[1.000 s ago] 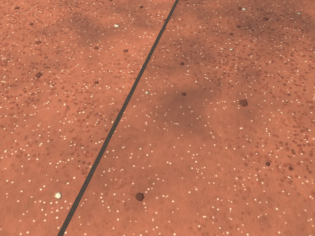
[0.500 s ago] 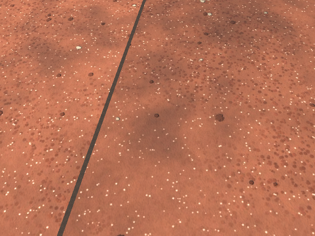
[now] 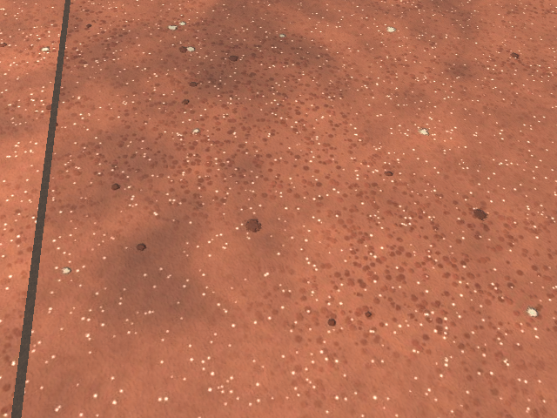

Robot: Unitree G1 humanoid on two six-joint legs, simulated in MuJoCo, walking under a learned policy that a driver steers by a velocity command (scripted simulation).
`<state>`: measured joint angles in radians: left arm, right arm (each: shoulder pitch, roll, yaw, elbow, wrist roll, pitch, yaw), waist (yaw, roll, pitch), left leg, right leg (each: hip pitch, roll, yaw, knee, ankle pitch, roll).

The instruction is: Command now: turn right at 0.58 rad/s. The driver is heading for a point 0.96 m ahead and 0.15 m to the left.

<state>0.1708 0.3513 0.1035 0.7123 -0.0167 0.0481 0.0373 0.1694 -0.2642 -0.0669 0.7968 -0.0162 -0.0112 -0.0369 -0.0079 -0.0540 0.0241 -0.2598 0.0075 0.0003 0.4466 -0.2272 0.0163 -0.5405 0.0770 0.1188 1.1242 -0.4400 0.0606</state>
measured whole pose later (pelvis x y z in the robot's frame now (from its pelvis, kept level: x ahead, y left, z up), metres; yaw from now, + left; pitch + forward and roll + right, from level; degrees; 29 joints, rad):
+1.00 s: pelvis +0.31 +0.04 +0.00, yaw +17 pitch +2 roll +0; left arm 0.17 0.31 0.06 0.67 0.01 -0.10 0.01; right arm 0.28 -0.28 -0.06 0.71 0.01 -0.06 0.02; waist -0.03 -0.03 0.04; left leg -0.23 -0.12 -0.05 0.38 -0.16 0.11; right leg -0.63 -0.12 0.08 1.07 -0.26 0.04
